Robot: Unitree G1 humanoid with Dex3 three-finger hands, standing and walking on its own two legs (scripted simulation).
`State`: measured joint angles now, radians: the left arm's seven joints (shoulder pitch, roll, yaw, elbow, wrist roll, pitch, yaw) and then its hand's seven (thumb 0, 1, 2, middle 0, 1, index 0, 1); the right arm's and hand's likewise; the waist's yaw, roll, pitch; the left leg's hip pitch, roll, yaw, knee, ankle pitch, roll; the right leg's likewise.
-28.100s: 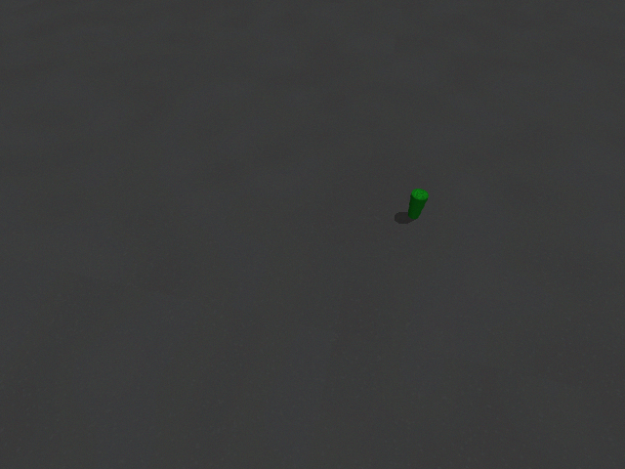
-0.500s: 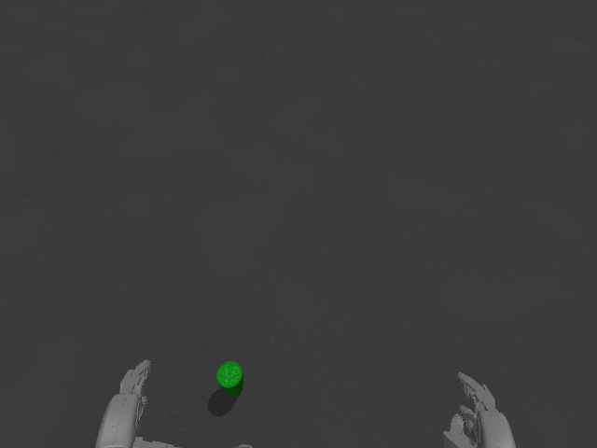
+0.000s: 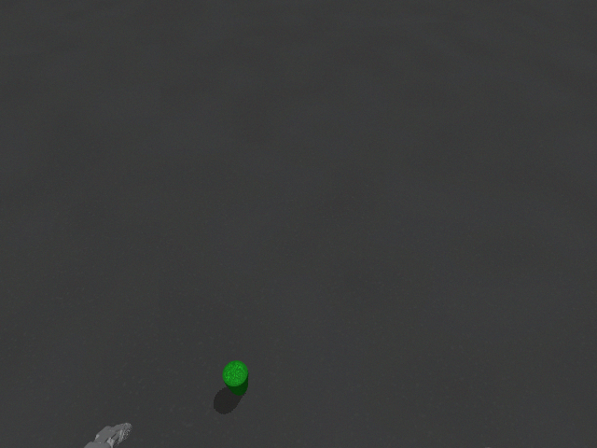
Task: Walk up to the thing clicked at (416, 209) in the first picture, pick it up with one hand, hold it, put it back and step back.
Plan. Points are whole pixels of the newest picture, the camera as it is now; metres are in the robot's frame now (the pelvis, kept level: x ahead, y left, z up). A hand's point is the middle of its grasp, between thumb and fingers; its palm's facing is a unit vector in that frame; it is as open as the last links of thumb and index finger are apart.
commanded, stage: stand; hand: left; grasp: from the side
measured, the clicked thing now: (237, 380) +0.41 +0.20 -0.68
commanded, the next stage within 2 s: step back in 1.88 s
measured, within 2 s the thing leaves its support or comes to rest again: neither
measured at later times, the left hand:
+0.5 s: hand out of the picture +0.03 +0.25 -0.13, palm faces -0.01 -0.94 -0.34, open 7.4 cm
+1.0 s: hand out of the picture +0.06 +0.24 -0.13, palm faces -0.02 -0.94 -0.34, open 7.4 cm
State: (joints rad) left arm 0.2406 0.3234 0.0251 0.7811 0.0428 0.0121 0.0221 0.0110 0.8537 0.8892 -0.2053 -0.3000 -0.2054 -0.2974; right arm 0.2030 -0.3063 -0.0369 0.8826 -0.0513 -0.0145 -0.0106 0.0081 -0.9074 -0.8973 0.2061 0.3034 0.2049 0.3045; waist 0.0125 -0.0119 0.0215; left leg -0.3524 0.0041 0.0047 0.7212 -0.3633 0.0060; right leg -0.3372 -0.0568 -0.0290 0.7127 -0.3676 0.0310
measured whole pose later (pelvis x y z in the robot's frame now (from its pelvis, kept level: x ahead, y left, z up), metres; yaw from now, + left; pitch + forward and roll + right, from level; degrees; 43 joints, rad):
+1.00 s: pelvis +0.00 -0.01 +0.03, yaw -1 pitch -3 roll +0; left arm 0.12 0.32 0.00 1.16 0.02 -0.01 0.01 0.01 0.91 0.90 -0.21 -0.30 -0.21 -0.30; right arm 0.13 -0.33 -0.01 1.16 -0.02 0.00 0.00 0.00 -0.91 -0.90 0.20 0.30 0.20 0.30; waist 0.00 0.01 0.05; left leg -0.11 0.01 0.01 0.33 -0.17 -0.01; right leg -0.11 -0.05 -0.03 0.34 -0.18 0.03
